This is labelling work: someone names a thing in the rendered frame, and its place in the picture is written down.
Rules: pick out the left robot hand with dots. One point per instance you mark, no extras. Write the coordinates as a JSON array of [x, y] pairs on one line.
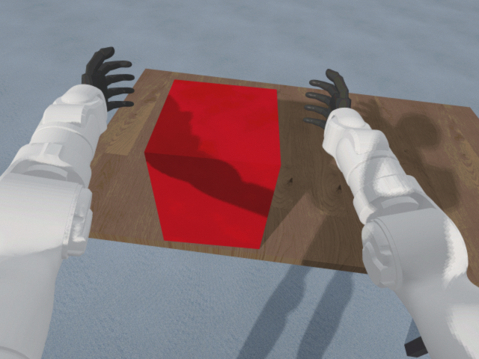
[[95, 76]]

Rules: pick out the right robot hand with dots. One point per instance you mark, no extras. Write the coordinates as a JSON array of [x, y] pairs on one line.
[[338, 91]]

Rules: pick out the left robot upper arm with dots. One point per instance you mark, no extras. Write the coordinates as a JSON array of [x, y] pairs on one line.
[[42, 222]]

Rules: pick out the carton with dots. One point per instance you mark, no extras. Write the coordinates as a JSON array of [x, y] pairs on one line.
[[213, 160]]

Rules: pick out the right robot upper arm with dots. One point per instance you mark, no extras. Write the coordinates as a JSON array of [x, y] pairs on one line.
[[419, 255]]

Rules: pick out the table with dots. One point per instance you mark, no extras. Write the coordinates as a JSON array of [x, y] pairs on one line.
[[312, 220]]

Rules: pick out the robot right forearm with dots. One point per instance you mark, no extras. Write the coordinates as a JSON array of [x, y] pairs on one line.
[[379, 184]]

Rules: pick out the robot left forearm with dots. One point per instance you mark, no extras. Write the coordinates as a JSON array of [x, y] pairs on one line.
[[64, 143]]

